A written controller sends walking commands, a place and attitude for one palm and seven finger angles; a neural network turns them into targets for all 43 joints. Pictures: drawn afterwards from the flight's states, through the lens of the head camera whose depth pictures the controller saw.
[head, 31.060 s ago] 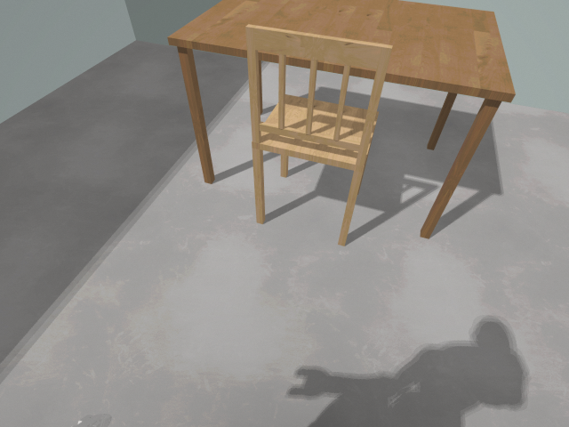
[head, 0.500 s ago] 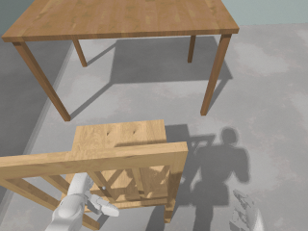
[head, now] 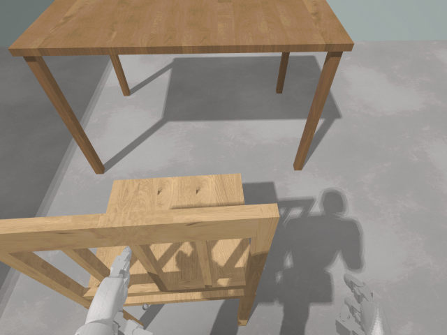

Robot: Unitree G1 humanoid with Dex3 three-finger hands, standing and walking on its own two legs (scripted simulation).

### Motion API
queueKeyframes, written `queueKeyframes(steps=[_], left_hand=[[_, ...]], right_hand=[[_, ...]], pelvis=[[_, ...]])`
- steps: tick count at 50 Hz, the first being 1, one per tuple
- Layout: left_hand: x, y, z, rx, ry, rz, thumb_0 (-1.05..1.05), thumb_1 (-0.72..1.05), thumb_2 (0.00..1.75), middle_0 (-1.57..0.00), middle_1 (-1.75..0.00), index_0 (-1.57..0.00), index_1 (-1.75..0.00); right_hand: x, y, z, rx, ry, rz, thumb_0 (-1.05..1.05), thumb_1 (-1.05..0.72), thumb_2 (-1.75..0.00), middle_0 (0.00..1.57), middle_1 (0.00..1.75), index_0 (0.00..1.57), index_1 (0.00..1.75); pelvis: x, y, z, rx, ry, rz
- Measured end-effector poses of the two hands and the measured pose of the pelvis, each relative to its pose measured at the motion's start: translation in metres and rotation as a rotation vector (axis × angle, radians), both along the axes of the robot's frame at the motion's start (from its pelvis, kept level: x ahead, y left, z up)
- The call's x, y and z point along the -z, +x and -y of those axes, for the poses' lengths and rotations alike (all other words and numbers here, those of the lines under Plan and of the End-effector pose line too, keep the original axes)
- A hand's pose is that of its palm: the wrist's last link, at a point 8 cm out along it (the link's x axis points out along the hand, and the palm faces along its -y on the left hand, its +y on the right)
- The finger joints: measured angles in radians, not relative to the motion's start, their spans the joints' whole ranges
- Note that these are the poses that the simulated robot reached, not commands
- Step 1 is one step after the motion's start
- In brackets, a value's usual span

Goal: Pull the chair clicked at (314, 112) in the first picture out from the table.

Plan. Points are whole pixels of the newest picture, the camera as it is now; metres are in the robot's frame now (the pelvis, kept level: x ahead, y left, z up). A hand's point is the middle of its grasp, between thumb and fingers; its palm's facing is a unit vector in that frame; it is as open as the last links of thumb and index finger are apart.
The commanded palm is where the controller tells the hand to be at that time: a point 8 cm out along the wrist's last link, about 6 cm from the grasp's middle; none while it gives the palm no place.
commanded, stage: draw the fingers out of the gap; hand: left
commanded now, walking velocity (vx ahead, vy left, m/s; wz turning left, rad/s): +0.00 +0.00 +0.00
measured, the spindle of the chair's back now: (152, 267) +0.26 +0.15 -0.05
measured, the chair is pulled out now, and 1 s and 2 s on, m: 0.60 0.60 0.59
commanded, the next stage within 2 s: draw the hand back to the body in 0.42 s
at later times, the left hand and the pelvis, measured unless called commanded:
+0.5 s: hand out of the picture +0.12 +0.14 -0.02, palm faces +0.00 -0.99 -0.16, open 17.5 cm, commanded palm +0.08 +0.19 +0.00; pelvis +0.00 +0.00 -0.01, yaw +0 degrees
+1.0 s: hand out of the picture +0.13 +0.17 +0.06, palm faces +0.03 -0.99 -0.10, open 17.4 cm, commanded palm +0.09 +0.23 +0.09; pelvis -0.03 -0.01 -0.02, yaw +0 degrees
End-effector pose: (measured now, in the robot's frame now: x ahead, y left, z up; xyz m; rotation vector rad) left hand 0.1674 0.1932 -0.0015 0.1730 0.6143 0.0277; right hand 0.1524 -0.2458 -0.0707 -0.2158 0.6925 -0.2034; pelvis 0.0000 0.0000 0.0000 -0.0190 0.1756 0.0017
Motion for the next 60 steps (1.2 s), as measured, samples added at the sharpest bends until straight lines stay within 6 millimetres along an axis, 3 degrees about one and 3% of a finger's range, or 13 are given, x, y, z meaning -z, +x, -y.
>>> queueKeyframes(steps=[13, 29, 36, 42, 46, 53, 60], left_hand=[[-0.004, -0.036, 0.008, -0.010, -0.007, -0.006, -0.01, -0.54, 0.21, 0.00, 0.00, 0.00, 0.00], [-0.007, -0.076, 0.003, -0.045, -0.039, -0.016, -0.01, -0.54, 0.21, 0.00, 0.00, 0.00, 0.00], [-0.038, -0.070, -0.006, -0.104, -0.107, 0.295, -0.01, -0.54, 0.21, 0.00, 0.00, 0.00, 0.00], [-0.061, -0.060, -0.013, -0.021, -0.095, 0.524, -0.01, -0.54, 0.20, 0.00, 0.00, 0.00, 0.00], [-0.063, -0.063, -0.021, 0.004, -0.085, 0.493, -0.01, -0.54, 0.20, 0.00, 0.00, 0.00, 0.00], [-0.075, -0.065, -0.031, 0.000, -0.074, 0.441, -0.01, -0.51, 0.22, -0.01, -0.01, -0.05, -0.03], [-0.110, -0.067, -0.053, -0.088, 0.246, 0.376, -0.01, -0.35, 0.30, -0.03, -0.04, -0.13, -0.10]], right_hand=[[-0.001, 0.015, -0.014, -0.018, 0.031, 0.070, 0.02, -0.90, -0.90, 0.21, 0.30, 0.20, 0.30], [0.000, 0.020, -0.008, 0.015, 0.022, 0.109, 0.02, -0.90, -0.90, 0.21, 0.30, 0.20, 0.30], [0.010, 0.014, -0.008, 0.004, 0.024, 0.110, 0.02, -0.90, -0.90, 0.20, 0.30, 0.20, 0.30], [0.023, 0.007, -0.013, -0.008, 0.068, 0.093, 0.02, -0.90, -0.90, 0.20, 0.30, 0.20, 0.30], [0.024, 0.003, -0.016, 0.003, 0.092, 0.094, 0.02, -0.90, -0.90, 0.21, 0.30, 0.20, 0.30], [0.008, -0.001, -0.016, 0.003, 0.084, 0.133, 0.02, -0.90, -0.90, 0.21, 0.30, 0.20, 0.30], [-0.007, 0.002, -0.020, -0.038, 0.043, 0.076, 0.02, -0.90, -0.90, 0.20, 0.30, 0.20, 0.30]], pelvis=[[0.007, -0.004, 0.000, -0.003, -0.002, -0.003], [0.015, -0.005, 0.002, -0.006, -0.011, -0.015], [0.022, -0.012, 0.003, -0.009, -0.017, -0.018], [0.029, -0.023, 0.005, -0.001, -0.016, -0.017], [0.027, -0.027, 0.005, 0.002, -0.015, 0.004], [0.014, -0.027, 0.006, -0.001, -0.018, 0.047], [-0.009, -0.022, 0.006, -0.005, -0.022, 0.140]])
